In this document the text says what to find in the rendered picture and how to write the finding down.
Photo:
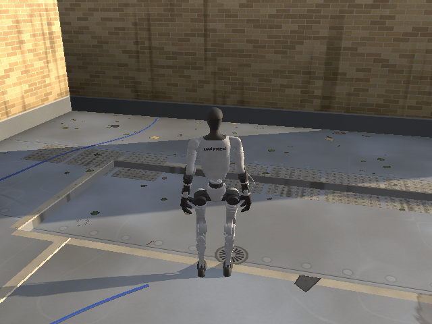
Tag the robot right hand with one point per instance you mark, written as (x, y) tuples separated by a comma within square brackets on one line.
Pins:
[(247, 202)]

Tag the right robot forearm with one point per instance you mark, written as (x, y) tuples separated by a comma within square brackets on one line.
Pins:
[(243, 177)]

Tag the robot left upper arm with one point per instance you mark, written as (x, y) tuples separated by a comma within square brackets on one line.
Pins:
[(193, 144)]

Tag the right robot foot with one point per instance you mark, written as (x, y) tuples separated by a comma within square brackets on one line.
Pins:
[(226, 270)]

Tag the robot left hand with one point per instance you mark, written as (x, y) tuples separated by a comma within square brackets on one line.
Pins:
[(184, 204)]

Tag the left robot forearm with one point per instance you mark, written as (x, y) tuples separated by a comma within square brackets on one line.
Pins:
[(186, 184)]

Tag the robot right upper arm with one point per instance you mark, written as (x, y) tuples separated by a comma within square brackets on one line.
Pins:
[(236, 143)]

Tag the robot torso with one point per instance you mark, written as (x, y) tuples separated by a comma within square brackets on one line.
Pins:
[(215, 163)]

